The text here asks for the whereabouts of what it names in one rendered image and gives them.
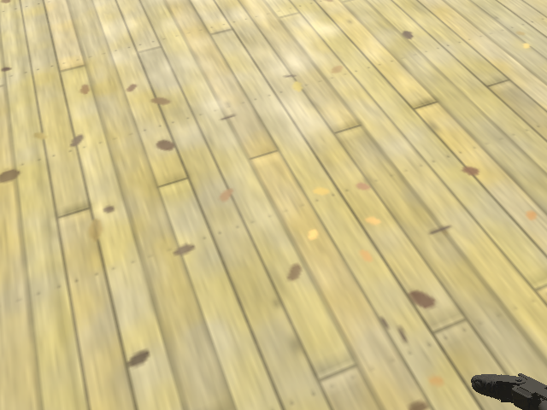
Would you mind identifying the robot right hand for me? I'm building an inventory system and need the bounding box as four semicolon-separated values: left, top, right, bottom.
471;373;547;410

